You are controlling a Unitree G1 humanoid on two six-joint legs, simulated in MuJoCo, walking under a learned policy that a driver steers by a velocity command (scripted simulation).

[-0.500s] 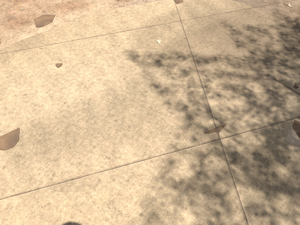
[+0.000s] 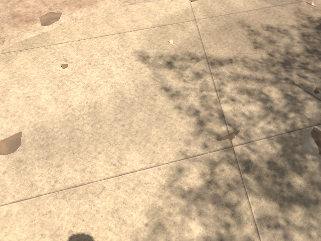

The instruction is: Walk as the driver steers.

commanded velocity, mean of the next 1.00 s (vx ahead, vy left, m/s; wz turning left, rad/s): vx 0.05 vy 0.00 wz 0.00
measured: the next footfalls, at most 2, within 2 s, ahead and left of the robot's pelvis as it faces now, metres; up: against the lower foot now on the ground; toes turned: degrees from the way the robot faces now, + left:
left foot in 1.12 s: +0.14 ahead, +0.18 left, +0.04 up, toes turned +3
right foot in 1.62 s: +0.35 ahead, -0.05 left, +0.03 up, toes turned -6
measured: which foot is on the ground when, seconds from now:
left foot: down 0.00-0.82, up 0.84-1.00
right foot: down 0.00-1.00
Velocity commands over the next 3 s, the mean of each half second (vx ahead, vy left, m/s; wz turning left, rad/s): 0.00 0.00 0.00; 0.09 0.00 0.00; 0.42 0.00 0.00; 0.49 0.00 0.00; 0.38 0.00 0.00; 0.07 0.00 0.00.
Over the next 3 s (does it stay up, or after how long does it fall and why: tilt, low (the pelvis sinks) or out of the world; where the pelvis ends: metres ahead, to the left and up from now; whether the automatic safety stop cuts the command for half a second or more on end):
stays up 0.84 0.07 0.01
